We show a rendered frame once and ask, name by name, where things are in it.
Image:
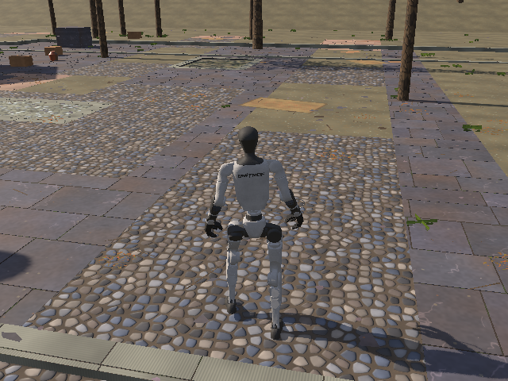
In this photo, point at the robot right hand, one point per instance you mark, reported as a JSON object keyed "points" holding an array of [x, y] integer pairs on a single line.
{"points": [[291, 217]]}

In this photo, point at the robot head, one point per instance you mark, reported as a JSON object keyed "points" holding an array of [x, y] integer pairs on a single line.
{"points": [[248, 137]]}

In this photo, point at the robot right upper arm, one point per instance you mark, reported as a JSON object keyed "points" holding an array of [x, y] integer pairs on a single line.
{"points": [[280, 177]]}

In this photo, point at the robot left shin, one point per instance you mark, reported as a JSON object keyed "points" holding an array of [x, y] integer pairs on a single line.
{"points": [[231, 275]]}

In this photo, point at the robot left upper arm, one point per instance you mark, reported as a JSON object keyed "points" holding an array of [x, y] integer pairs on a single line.
{"points": [[222, 183]]}

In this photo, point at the left robot forearm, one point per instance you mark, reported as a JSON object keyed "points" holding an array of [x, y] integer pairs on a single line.
{"points": [[213, 213]]}

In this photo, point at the right robot forearm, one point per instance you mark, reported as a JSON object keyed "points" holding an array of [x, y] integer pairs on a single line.
{"points": [[293, 206]]}

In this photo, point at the robot left hand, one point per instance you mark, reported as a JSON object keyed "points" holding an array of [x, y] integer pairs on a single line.
{"points": [[209, 227]]}

